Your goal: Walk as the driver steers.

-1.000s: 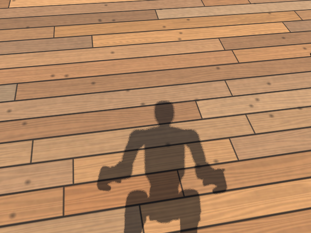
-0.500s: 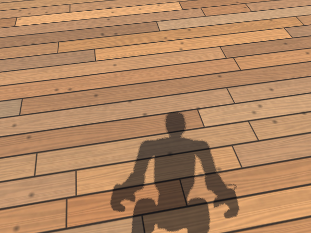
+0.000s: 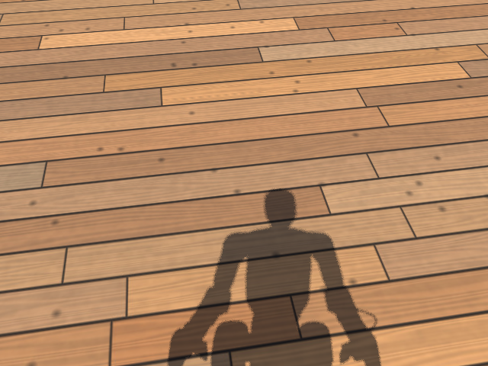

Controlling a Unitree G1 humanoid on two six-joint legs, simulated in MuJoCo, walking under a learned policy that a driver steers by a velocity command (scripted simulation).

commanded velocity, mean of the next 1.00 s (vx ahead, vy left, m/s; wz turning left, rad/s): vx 0.43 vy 0.00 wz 0.11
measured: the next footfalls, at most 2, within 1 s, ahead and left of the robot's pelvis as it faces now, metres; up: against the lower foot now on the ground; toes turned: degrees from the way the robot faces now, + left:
right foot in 0.58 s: +0.43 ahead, -0.10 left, +0.00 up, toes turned -2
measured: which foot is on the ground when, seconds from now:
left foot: down 0.00-0.60, up 0.62-1.00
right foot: down 0.00-0.10, up 0.12-0.56, down 0.58-1.00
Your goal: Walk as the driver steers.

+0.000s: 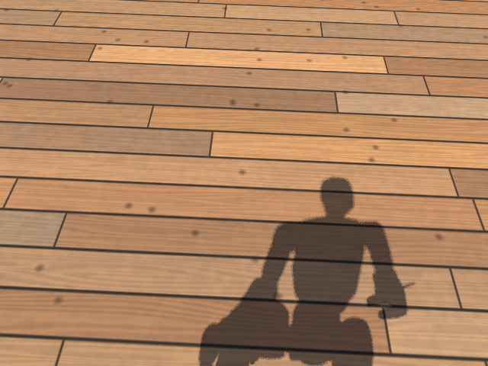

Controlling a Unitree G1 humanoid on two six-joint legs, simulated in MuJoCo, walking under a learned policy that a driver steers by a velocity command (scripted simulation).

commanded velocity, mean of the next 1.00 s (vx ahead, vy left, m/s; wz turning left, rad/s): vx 0.50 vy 0.00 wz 0.25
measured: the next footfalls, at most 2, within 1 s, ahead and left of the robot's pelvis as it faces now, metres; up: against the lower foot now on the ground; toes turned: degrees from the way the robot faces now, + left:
left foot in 0.14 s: +0.27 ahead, +0.13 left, +0.00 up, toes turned +8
right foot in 0.66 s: +0.61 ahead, -0.02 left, +0.00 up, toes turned +13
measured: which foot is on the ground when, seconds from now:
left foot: up 0.00-0.12, down 0.14-0.68, up 0.70-1.00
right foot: down 0.00-0.16, up 0.18-0.64, down 0.66-1.00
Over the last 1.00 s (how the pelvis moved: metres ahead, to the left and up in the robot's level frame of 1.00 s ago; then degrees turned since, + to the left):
0.47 0.00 0.01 8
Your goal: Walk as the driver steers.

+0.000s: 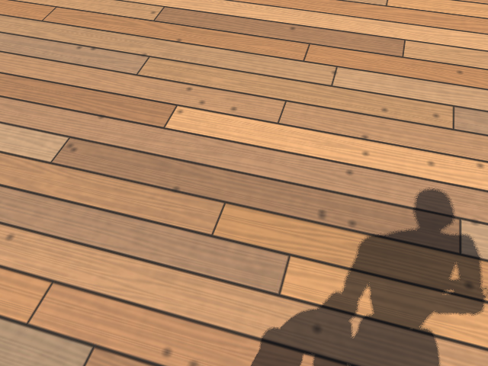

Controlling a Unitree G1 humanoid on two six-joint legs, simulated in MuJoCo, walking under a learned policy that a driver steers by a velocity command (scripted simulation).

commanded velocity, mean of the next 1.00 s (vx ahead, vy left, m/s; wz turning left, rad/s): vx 0.30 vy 0.00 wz -0.39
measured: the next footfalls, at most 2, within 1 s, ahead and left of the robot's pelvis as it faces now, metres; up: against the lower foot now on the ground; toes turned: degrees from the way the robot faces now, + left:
left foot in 0.20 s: +0.29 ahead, +0.15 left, +0.00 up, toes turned -3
right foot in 0.68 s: +0.46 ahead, -0.13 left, +0.00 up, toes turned -22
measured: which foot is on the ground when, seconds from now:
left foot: up 0.00-0.18, down 0.20-0.66, up 0.68-1.00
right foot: down 0.00-0.22, up 0.24-0.66, down 0.68-1.00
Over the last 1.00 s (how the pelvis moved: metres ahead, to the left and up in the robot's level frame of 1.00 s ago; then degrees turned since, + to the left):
0.59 0.06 0.01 14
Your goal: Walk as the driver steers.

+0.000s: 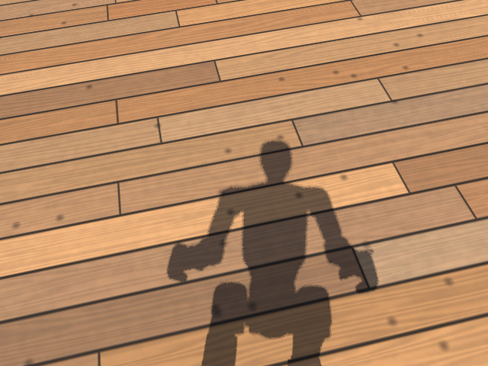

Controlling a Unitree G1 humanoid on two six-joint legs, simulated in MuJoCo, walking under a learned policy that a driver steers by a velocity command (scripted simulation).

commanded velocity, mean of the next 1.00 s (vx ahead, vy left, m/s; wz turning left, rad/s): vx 0.01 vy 0.00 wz -0.06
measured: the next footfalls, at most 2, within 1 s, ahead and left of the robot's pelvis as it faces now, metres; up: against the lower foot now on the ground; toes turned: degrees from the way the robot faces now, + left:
left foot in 0.12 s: +0.07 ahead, +0.16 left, +0.00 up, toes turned -2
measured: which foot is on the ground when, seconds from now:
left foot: up 0.00-0.10, down 0.12-1.00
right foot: down 0.00-1.00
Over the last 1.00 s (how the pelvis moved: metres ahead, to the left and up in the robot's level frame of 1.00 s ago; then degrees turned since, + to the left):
0.39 -0.01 -0.01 -26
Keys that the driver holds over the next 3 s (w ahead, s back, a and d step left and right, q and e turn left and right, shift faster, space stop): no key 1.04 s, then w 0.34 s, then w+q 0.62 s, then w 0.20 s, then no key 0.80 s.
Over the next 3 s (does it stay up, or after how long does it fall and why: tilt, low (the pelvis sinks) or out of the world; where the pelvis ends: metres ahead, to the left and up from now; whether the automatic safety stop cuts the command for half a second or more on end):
stays up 0.77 0.14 0.00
